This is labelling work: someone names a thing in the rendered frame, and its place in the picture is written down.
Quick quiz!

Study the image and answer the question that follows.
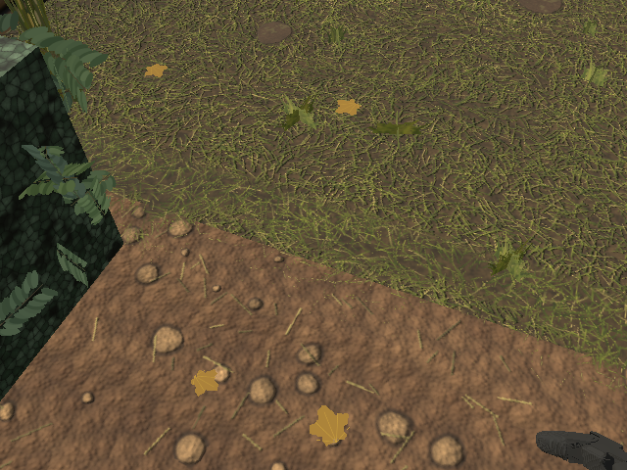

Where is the robot right hand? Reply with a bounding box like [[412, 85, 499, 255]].
[[536, 431, 627, 470]]

